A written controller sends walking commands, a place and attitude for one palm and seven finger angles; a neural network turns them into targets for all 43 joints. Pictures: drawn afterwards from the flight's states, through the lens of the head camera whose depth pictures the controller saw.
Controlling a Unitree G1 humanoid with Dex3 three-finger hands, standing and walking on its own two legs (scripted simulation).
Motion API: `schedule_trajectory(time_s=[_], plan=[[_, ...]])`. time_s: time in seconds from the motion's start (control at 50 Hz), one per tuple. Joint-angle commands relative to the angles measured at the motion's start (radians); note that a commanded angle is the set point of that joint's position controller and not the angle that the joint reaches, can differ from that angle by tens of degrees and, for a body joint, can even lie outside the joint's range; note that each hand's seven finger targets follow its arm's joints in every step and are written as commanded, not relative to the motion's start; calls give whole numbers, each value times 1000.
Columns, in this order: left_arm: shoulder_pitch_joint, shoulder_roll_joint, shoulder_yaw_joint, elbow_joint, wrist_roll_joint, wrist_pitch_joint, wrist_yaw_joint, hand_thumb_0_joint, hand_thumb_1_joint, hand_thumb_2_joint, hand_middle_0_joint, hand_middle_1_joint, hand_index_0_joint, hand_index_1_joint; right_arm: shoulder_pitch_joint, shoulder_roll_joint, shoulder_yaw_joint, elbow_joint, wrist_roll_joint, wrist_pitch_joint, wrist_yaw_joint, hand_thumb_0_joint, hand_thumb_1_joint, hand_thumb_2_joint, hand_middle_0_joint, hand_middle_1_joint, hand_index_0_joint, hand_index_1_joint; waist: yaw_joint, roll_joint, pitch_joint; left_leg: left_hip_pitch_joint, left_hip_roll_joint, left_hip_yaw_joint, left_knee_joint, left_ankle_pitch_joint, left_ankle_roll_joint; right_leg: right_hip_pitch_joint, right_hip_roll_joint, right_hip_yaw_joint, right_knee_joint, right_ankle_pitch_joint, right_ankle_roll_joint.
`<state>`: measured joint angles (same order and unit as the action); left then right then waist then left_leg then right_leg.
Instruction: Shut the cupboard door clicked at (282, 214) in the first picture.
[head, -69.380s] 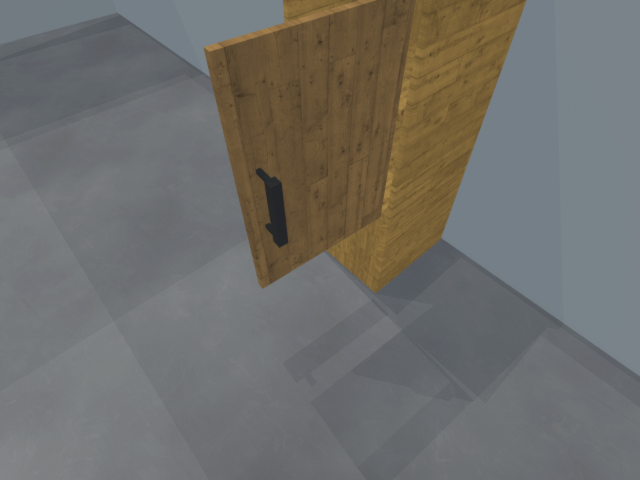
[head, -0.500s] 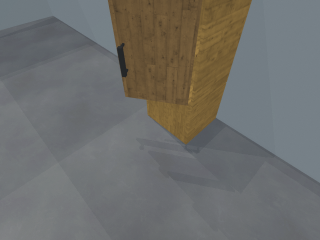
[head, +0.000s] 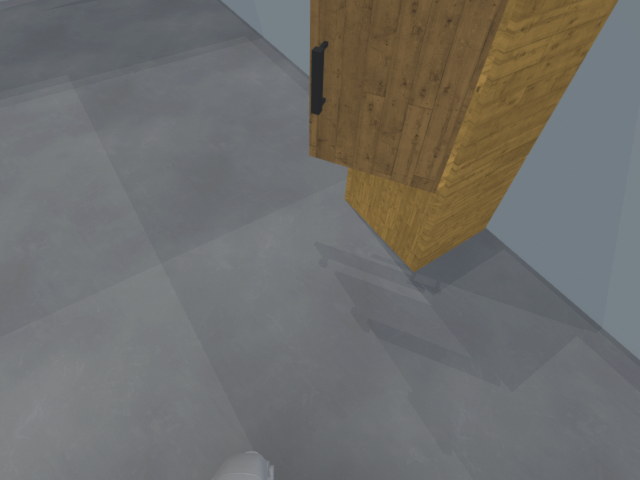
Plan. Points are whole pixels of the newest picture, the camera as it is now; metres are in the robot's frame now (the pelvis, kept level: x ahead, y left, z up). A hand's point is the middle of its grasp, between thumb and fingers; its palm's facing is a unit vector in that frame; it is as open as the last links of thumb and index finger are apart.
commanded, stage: walk to a spot facing it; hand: left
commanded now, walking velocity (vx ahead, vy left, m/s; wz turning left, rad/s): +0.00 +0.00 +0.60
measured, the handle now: (320, 78) +1.00 +0.03 -0.06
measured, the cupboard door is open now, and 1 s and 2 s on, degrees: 34 34 34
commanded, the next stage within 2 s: turn to face it in 0.80 s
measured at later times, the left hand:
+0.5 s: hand out of the picture +0.13 +0.26 -0.14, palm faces +0.25 -0.92 -0.29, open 7.4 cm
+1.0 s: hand out of the picture +0.06 +0.18 -0.18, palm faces +0.62 -0.76 -0.20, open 7.4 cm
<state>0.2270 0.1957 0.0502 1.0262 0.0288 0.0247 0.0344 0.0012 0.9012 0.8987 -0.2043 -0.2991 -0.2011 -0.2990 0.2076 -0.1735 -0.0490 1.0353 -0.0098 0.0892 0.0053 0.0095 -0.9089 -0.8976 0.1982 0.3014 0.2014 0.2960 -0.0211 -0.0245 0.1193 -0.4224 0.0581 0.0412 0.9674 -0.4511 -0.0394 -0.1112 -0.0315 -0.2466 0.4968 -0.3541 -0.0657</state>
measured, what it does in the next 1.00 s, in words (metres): walks ahead, turning left: left foot, then right foot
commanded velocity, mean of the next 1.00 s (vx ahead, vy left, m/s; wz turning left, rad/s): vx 0.17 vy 0.00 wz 0.39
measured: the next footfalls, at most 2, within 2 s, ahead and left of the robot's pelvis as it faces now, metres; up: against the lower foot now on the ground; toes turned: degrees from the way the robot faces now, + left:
left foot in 0.14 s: +0.05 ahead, +0.17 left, +0.00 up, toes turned +12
right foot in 0.52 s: +0.18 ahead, -0.05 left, +0.00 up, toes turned +12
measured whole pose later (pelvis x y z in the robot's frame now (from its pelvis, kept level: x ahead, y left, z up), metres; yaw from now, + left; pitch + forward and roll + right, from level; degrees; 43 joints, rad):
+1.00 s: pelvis +0.22 +0.09 -0.02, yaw +34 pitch +1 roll +0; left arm 0.44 0.14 0.04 1.04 0.02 -0.02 0.03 0.00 0.90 0.90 -0.20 -0.30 -0.20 -0.30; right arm 0.07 -0.22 -0.04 0.90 -0.03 0.00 0.02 0.01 -0.91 -0.90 0.20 0.30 0.20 0.30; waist 0.04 0.00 0.12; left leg -0.42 0.01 0.14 0.61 -0.15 0.08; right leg -0.10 -0.12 -0.31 0.74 -0.51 0.03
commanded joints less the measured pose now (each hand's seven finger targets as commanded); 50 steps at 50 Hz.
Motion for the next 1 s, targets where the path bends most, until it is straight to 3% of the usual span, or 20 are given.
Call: schedule_trajectory(time_s=[0.0,0.08,0.1,0.12,0.14,0.18,0.36,0.44,0.46,0.5,0.54,0.58,0.66,0.72,0.82,0.88,0.92,0.94,0.96,0.98], plan=[[13,205,59,-85,6,-25,6,0,900,900,-200,-300,-200,-300,-44,-80,-20,-117,-5,-33,10,0,-900,-900,200,300,200,300,27,-107,-53,3,24,33,-125,22,4,-30,-342,152,-106,455,-94],[30,192,60,-103,-8,-20,-3,0,900,900,-200,-300,-200,-300,110,-125,-33,-97,-17,-55,13,0,-900,-900,200,300,200,300,-40,-2,-174,269,-4,39,-457,310,32,-87,-273,27,207,421,23],[47,128,54,-130,-13,-17,-11,0,900,900,-200,-300,-200,-300,176,-228,-56,-92,-25,-66,9,0,-900,-900,200,300,200,300,-60,302,-214,385,202,-305,-565,507,129,-296,-141,-4,436,16,102],[-42,105,38,-185,-9,-14,-13,0,900,900,-200,-300,-200,-300,236,-300,-72,-80,-27,-66,-5,0,-900,-900,200,300,200,300,-102,366,-213,423,358,-553,-646,578,252,-476,-48,108,608,-350,116],[-81,118,39,-210,-1,-9,-16,0,900,900,-200,-300,-200,-300,240,-299,-70,-74,-28,-64,-11,0,-900,-900,200,300,200,300,-93,224,-193,367,371,-516,-685,245,272,-496,-81,206,643,-305,96],[-112,105,51,-200,4,-15,-29,0,900,900,-200,-300,-200,-300,144,-253,-56,-114,-34,-79,-21,0,-900,-900,200,300,200,300,-58,226,-118,252,251,-477,-718,-6,208,-528,-87,226,664,-138,100],[-105,94,37,-198,1,-33,-57,0,900,900,-200,-300,-200,-300,108,-222,-44,-118,-26,-110,-20,0,-900,-900,200,300,200,300,-16,165,-68,201,138,-349,-751,9,213,-418,-41,199,336,0,122],[24,102,42,-166,0,-46,-60,0,900,900,-200,-300,-200,-300,52,-216,-47,-126,-23,-105,-15,0,-900,-900,200,300,200,300,52,154,-107,62,88,-309,-634,-19,180,-97,23,155,64,63,118],[119,133,54,-134,3,-55,-56,0,900,900,-200,-300,-200,-300,31,-195,-46,-131,-16,-105,-12,0,-900,-900,200,300,200,300,97,64,-124,-69,25,-261,-511,-54,148,93,5,184,-28,72,110],[262,301,83,-111,12,-65,-28,0,900,900,-200,-300,-200,-300,29,-95,-26,-184,-6,-111,-3,0,-900,-900,200,300,200,300,147,-370,-161,-357,-131,-75,80,-183,62,230,-462,785,-348,-327,-26],[108,205,66,-142,1,-73,-20,0,900,900,-200,-300,-200,-300,16,-138,-44,-161,-25,-104,5,0,-900,-900,200,300,200,300,62,-186,-37,-365,-21,-142,261,22,58,31,-427,707,-377,-357,-48],[45,128,40,-145,-3,-85,-20,0,900,900,-200,-300,-200,-300,24,-118,-40,-123,-26,-94,17,0,-900,-900,200,300,200,300,14,-108,-5,-295,19,-113,298,150,36,-64,-349,443,-332,-80,-21],[135,83,25,-99,-5,-105,-16,0,900,900,-200,-300,-200,-300,23,-69,-29,-110,-17,-73,30,0,-900,-900,200,300,200,300,5,-99,-48,-270,1,-39,245,231,14,24,-266,146,-247,529,10],[190,89,21,-70,-3,-105,-6,0,900,900,-200,-300,-200,-300,-29,-59,-20,-133,-15,-62,34,0,-900,-900,200,300,200,300,11,-111,-69,-286,-2,7,142,226,10,123,-266,59,-194,823,25],[223,123,27,-57,0,-89,0,0,900,900,-200,-300,-200,-300,-156,-54,2,-187,-14,-64,41,0,-900,-900,200,300,200,300,46,-121,-57,-234,-18,91,-157,201,27,198,-297,19,-135,929,2],[208,161,39,-67,2,-85,0,0,900,900,-200,-300,-200,-300,-99,-73,1,-186,-17,-74,31,0,-900,-900,200,300,200,300,13,-146,-107,-82,-69,130,-284,174,65,204,-325,15,1,1115,-5],[192,154,34,-63,-7,-85,3,0,900,900,-200,-300,-200,-300,66,-110,-5,-135,-22,-87,17,0,-900,-900,200,300,200,300,-57,-108,-216,234,-85,106,-466,363,86,102,-281,-2,206,988,25],[227,121,21,-67,-20,-80,2,0,900,900,-200,-300,-200,-300,159,-176,-16,-115,-34,-99,7,0,-900,-900,200,300,200,300,-85,28,-318,528,69,-31,-455,759,145,-116,-197,-3,394,636,69],[268,43,-4,-75,-35,-74,2,0,900,900,-200,-300,-200,-300,230,-276,-37,-99,-23,-104,-8,0,-900,-900,200,300,200,300,-92,289,-444,728,382,-375,-442,1310,306,-356,-50,71,664,-267,102],[228,56,-9,-77,-30,-58,20,0,900,900,-200,-300,-200,-300,207,-273,-27,-94,-2,-93,-23,0,-900,-900,200,300,200,300,-86,169,-467,633,414,-294,-469,1283,345,-301,-56,237,725,-330,74]])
